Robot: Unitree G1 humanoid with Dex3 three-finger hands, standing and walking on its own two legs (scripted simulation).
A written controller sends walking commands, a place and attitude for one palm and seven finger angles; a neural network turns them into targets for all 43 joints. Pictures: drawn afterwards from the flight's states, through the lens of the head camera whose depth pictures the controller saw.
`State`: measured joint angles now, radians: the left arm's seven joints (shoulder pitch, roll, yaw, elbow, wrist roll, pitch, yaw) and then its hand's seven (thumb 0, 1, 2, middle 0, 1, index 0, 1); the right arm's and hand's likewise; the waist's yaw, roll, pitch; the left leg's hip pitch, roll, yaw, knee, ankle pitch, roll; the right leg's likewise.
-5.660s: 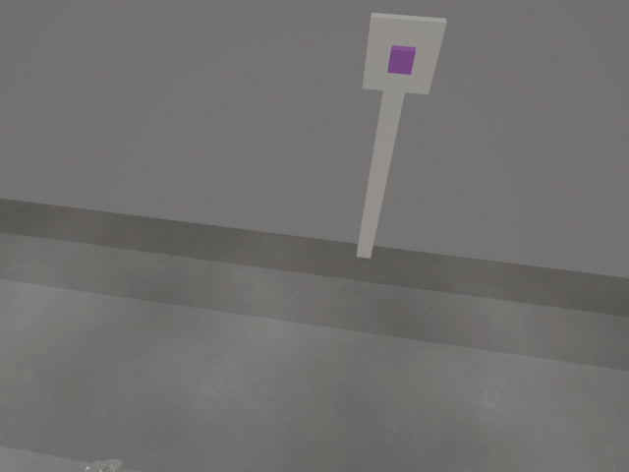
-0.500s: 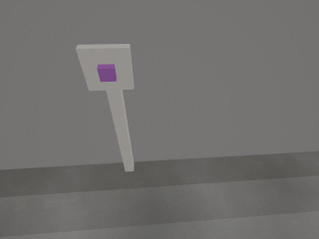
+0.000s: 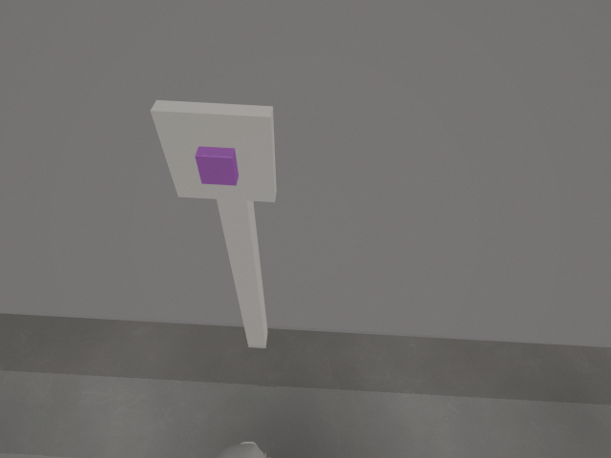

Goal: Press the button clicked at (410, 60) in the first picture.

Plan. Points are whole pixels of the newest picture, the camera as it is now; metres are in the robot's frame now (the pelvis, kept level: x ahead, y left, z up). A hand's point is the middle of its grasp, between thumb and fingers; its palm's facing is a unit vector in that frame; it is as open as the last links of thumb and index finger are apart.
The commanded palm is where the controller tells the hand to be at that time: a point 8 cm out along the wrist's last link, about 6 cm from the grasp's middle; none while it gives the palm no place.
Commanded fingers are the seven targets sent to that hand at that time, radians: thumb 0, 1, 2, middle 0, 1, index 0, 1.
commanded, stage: come to a stop and stand still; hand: left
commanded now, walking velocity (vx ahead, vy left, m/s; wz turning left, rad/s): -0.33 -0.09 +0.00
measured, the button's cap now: (218, 165) +0.52 +0.20 +0.08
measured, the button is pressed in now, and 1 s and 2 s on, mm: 0 0 0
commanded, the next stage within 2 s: look again from close up in 1.10 s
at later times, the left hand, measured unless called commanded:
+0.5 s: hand out of the picture +0.08 +0.18 -0.16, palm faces +0.01 -0.96 -0.28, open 7.4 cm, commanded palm none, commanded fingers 0.00 0.90 0.90 -0.20 -0.30 -0.20 -0.30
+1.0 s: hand out of the picture -0.02 +0.11 -0.17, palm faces +0.01 -0.98 -0.18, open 7.3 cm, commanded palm none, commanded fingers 0.00 0.90 0.90 -0.20 -0.30 -0.20 -0.30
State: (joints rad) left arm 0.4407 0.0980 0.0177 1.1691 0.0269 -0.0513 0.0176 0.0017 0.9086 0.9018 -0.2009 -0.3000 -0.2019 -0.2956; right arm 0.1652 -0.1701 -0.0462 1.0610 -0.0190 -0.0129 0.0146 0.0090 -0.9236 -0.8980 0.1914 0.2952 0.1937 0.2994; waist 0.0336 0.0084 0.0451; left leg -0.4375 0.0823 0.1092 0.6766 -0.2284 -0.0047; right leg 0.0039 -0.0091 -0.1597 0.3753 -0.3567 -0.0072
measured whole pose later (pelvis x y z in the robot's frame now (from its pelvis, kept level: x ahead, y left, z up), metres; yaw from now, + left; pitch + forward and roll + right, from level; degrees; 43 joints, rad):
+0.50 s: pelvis +0.00 -0.02 -0.01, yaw -2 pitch -2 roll +1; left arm 0.21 0.21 0.07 0.96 0.03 0.03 0.02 0.00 0.91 0.90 -0.20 -0.30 -0.20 -0.29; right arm 0.17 -0.19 -0.07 1.02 -0.03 0.03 -0.01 0.00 -0.91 -0.90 0.20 0.30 0.20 0.30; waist -0.01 0.01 0.03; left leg -0.35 0.08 0.14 0.52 -0.14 0.01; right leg -0.26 -0.06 -0.06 0.63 -0.36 0.02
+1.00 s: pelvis -0.02 -0.06 +0.01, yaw -2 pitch -2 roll +0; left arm 0.27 0.14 0.02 1.14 0.01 0.01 0.02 0.01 0.92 0.90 -0.20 -0.30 -0.20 -0.30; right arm 0.31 -0.11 -0.01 1.16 -0.01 0.01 -0.03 0.01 -0.91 -0.90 0.19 0.30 0.20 0.30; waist 0.00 0.00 0.03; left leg -0.15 0.04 0.03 0.42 -0.23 -0.03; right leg -0.20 0.00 -0.07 0.42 -0.20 -0.03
